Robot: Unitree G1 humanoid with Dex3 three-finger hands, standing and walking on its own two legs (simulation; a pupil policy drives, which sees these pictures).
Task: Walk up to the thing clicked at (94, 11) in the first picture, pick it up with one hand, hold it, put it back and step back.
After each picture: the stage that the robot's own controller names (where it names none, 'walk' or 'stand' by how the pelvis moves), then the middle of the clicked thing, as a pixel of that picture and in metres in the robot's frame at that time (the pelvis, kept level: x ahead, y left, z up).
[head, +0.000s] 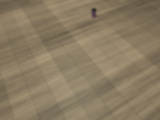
stand; (93, 12) +2.02 -0.09 -0.72
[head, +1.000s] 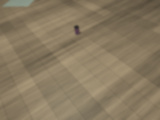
walk; (76, 30) +1.85 +0.24 -0.68
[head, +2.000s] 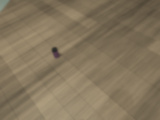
walk; (55, 52) +1.22 +0.47 -0.71
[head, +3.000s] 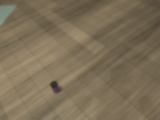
walk; (55, 87) +0.81 +0.41 -0.72
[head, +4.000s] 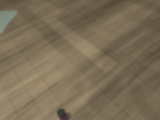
walk; (62, 115) +0.54 +0.29 -0.72
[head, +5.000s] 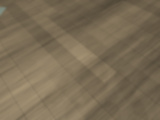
stand; out of the picture +0.36 +0.25 -0.70
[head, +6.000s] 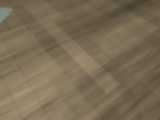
stand; out of the picture +0.32 +0.22 -0.72
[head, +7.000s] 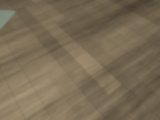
stand; out of the picture +0.33 +0.22 -0.73
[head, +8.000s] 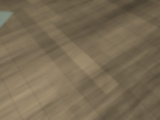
stand; out of the picture +0.33 +0.24 -0.73
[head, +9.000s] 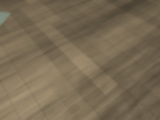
stand; out of the picture +0.32 +0.24 -0.73
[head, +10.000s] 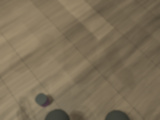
go down; (42, 100) +0.35 +0.24 -0.52
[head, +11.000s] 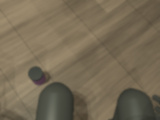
go down; (37, 76) +0.39 +0.26 -0.32
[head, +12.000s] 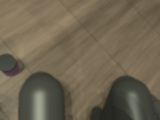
close in; (8, 66) +0.38 +0.29 -0.26
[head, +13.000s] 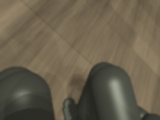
close; out of the picture +0.37 +0.30 -0.21
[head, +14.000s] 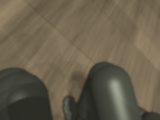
close; out of the picture +0.36 +0.31 -0.22
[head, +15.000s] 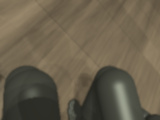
lift; out of the picture +0.33 +0.27 -0.20
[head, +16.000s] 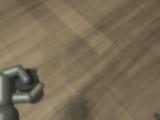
lift; (30, 87) +0.32 +0.19 +0.00
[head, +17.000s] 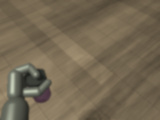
hold; (39, 86) +0.34 +0.18 +0.02
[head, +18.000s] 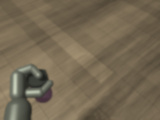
hold; (40, 86) +0.34 +0.18 +0.01
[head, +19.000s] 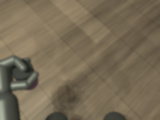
crouch; (26, 76) +0.37 +0.22 -0.07
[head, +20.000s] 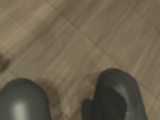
lower; out of the picture +0.40 +0.29 -0.18
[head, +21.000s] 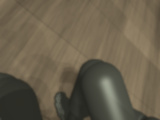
lower; out of the picture +0.39 +0.32 -0.22
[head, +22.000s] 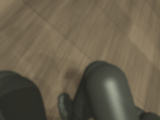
lower; out of the picture +0.38 +0.32 -0.22
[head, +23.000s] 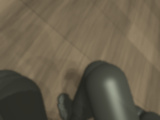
lower; out of the picture +0.38 +0.32 -0.22
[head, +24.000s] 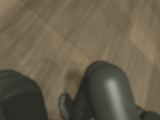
lower; out of the picture +0.37 +0.32 -0.22
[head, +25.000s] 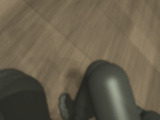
open; out of the picture +0.36 +0.30 -0.22
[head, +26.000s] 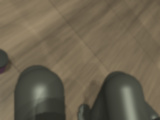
stand; out of the picture +0.37 +0.27 -0.24
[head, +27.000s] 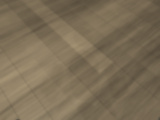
stand; out of the picture +0.33 +0.22 -0.62
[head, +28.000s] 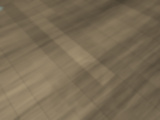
stand; out of the picture +0.34 +0.22 -0.66
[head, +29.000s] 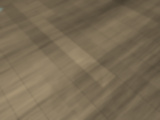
stand; out of the picture +0.33 +0.22 -0.67
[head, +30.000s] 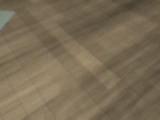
stand; out of the picture +0.36 +0.21 -0.72
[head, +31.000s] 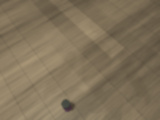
walk; (66, 105) +0.44 +0.21 -0.70
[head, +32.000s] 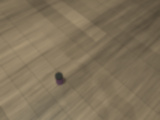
walk; (59, 78) +0.72 +0.18 -0.70
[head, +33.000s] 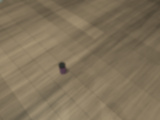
stand; (62, 68) +0.97 +0.26 -0.71
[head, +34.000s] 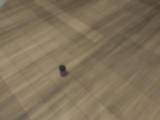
stand; (62, 71) +0.98 +0.25 -0.72
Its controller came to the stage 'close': yes
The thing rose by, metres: 0.72
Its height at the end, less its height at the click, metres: +0.00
